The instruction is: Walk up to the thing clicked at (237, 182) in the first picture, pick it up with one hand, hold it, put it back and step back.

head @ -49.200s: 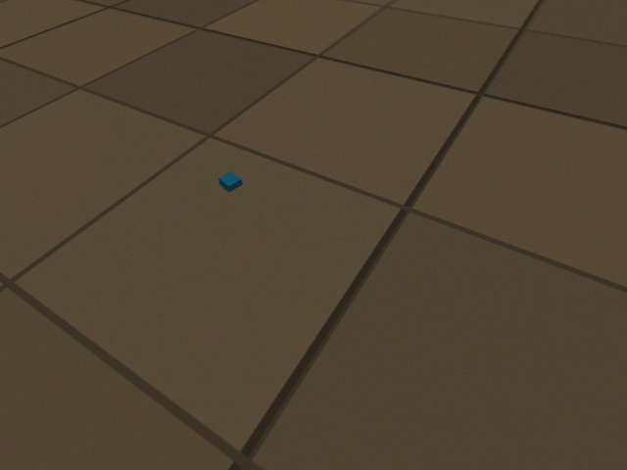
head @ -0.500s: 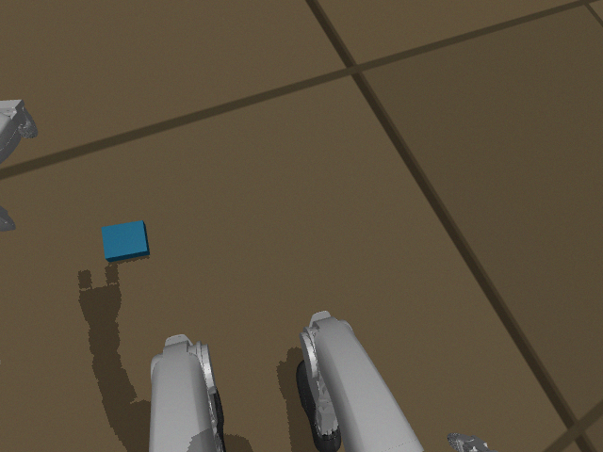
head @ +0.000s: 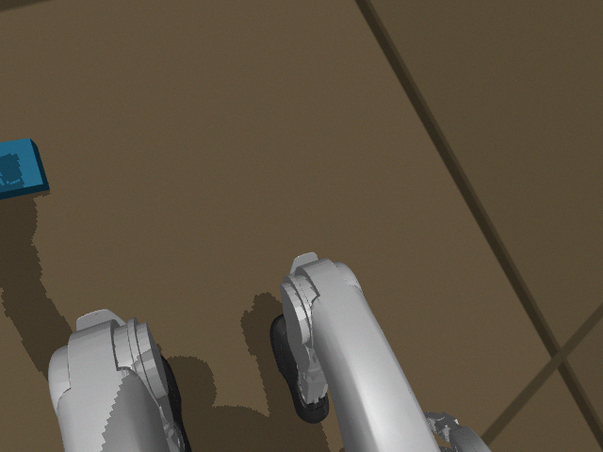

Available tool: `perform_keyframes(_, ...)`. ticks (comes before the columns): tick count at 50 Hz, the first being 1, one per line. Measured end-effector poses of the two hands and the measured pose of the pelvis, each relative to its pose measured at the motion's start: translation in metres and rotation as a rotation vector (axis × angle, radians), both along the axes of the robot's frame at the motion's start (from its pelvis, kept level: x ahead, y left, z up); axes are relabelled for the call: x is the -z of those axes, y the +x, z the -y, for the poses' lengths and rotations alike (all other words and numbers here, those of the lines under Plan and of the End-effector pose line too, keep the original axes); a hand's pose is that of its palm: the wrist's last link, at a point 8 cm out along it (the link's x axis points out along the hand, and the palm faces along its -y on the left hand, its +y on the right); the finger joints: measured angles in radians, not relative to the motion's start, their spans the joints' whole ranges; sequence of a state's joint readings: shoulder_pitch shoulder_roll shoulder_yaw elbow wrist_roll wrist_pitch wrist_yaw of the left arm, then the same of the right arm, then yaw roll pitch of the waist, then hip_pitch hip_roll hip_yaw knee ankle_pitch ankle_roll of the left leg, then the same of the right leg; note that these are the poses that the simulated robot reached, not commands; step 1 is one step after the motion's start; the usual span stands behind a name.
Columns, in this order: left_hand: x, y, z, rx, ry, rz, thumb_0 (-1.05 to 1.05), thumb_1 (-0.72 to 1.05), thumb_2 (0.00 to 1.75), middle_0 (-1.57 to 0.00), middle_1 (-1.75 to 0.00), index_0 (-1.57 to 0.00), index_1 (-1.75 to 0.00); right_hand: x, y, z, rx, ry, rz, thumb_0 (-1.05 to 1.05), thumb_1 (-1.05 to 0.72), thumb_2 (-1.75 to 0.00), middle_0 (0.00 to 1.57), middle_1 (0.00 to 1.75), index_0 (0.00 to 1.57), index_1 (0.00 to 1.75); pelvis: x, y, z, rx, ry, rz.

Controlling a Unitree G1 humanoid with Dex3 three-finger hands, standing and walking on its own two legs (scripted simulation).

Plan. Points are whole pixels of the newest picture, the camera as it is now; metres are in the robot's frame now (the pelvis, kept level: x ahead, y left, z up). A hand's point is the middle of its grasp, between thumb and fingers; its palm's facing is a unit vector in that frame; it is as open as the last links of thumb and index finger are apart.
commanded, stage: approach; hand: left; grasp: from above
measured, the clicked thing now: (7, 170) +0.55 +0.30 -0.35
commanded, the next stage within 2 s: rest palm in 0.52 s
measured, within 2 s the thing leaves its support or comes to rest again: neither
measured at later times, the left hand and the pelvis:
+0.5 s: hand out of the picture +0.54 +0.29 -0.26, palm faces -0.42 -0.06 -0.91, open 14.4 cm; pelvis +0.01 -0.01 -0.05, yaw -5 degrees
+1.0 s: hand out of the picture +0.52 +0.29 -0.25, palm faces -0.44 -0.06 -0.90, open 13.3 cm; pelvis +0.01 +0.00 -0.05, yaw -5 degrees
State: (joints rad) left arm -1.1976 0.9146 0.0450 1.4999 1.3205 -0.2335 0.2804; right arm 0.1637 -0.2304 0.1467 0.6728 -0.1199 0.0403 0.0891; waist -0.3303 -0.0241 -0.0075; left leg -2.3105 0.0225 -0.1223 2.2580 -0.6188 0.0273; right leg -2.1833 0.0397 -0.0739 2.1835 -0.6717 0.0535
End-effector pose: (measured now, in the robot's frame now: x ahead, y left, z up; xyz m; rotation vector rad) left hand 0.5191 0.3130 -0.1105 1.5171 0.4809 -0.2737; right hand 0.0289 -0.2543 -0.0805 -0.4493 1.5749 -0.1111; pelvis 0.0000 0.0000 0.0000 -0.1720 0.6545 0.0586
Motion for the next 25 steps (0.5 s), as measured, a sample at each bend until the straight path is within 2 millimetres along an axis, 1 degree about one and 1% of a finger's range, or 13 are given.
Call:
perform_keyframes(4, 0.032, 0.005, 0.008, -0.001, -0.001, -0.022, 0.0, -0.44, 0.91, -0.16, -0.98, -0.18, -0.97, 0.019, -0.004, -0.004, -0.009, 0.018, -0.015, 0.0, -0.91, -0.89, 0.21, 0.3, 0.2, 0.3, 0.019, 0.002, 0.002, 0.009, -0.005, 0.012)
perform_keyframes(7, 0.053, 0.009, 0.017, 0.007, -0.008, -0.035, 0.0, -0.46, 0.93, -0.14, -0.98, -0.16, -0.97, 0.027, -0.005, -0.006, -0.019, 0.028, -0.023, 0.0, -0.91, -0.89, 0.21, 0.3, 0.21, 0.3, 0.029, 0.005, 0.004, 0.018, -0.01, 0.026)
perform_keyframes(11, 0.077, 0.014, 0.028, 0.018, -0.025, -0.037, 0.0, -0.48, 0.95, -0.13, -0.98, -0.14, -0.97, 0.032, -0.006, -0.006, -0.036, 0.032, -0.029, 0.0, -0.91, -0.89, 0.21, 0.3, 0.21, 0.3, 0.038, 0.008, 0.005, 0.032, -0.017, 0.041)
perform_keyframes(14, 0.089, 0.018, 0.035, 0.026, -0.031, -0.027, 0.0, -0.5, 0.96, -0.13, -0.97, -0.13, -0.96, 0.031, -0.006, -0.004, -0.05, 0.029, -0.035, 0.0, -0.91, -0.89, 0.21, 0.3, 0.21, 0.3, 0.043, 0.011, 0.006, 0.043, -0.023, 0.051)
perform_keyframes(17, 0.097, 0.022, 0.038, 0.023, -0.03, -0.006, 0.0, -0.52, 0.97, -0.12, -0.96, -0.12, -0.96, 0.029, -0.005, -0.002, -0.068, 0.023, -0.037, 0.0, -0.91, -0.89, 0.21, 0.3, 0.21, 0.3, 0.045, 0.013, 0.007, 0.052, -0.029, 0.062)
perform_keyframes(19, 0.098, 0.024, 0.037, 0.013, -0.025, 0.011, 0.0, -0.53, 0.98, -0.12, -0.95, -0.12, -0.95, 0.027, -0.005, 0.0, -0.077, 0.018, -0.037, 0.0, -0.91, -0.89, 0.21, 0.3, 0.2, 0.3, 0.047, 0.014, 0.007, 0.058, -0.032, 0.069)
perform_keyframes(22, 0.097, 0.026, 0.031, -0.012, -0.011, 0.031, 0.0, -0.55, 0.99, -0.12, -0.93, -0.11, -0.95, 0.024, -0.004, 0.004, -0.093, 0.013, -0.033, 0.0, -0.91, -0.89, 0.21, 0.3, 0.2, 0.3, 0.048, 0.015, 0.007, 0.063, -0.038, 0.076)
perform_keyframes(25, 0.09, 0.027, 0.02, -0.039, 0.006, 0.043, 0.0, -0.57, 1.01, -0.12, -0.91, -0.1, -0.94, 0.023, -0.001, 0.007, -0.105, 0.009, -0.027, 0.0, -0.91, -0.89, 0.21, 0.3, 0.2, 0.3, 0.048, 0.015, 0.006, 0.066, -0.043, 0.08)
